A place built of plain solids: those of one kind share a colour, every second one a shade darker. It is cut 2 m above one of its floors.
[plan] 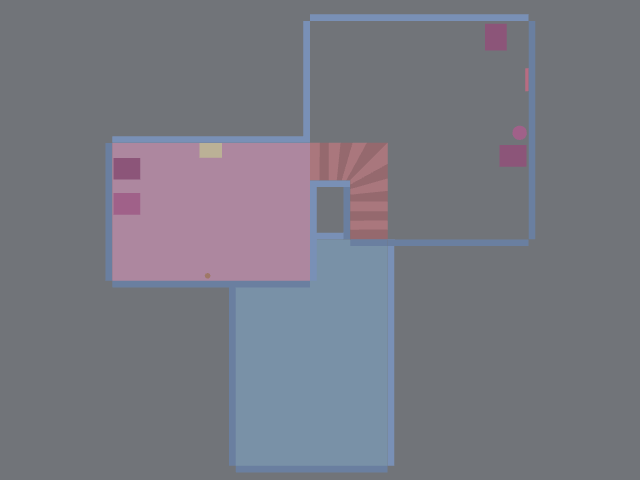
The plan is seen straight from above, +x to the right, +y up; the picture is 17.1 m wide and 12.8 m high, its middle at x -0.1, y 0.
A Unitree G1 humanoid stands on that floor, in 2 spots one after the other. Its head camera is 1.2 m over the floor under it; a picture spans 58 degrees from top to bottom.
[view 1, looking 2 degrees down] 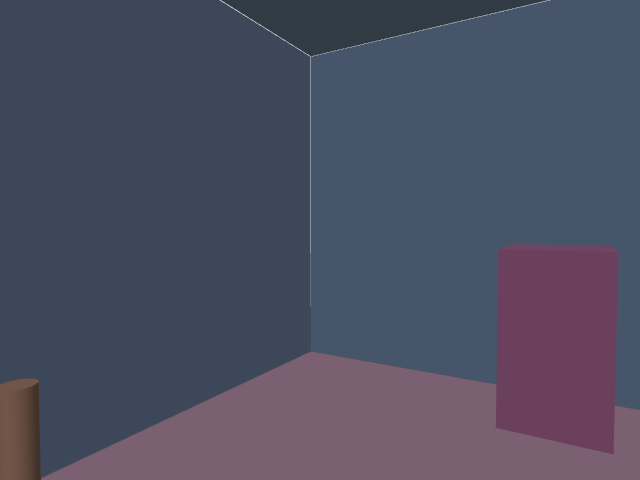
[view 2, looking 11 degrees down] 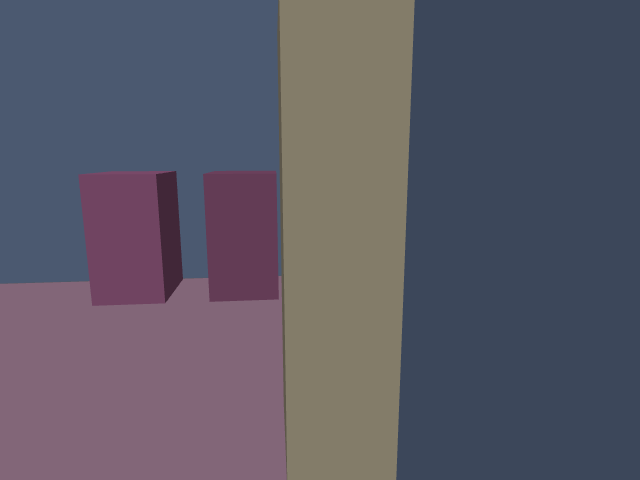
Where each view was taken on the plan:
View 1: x -2.20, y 1.08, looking -149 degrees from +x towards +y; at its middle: wall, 4.02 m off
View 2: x -1.37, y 2.17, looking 174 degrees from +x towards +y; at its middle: machine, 1.38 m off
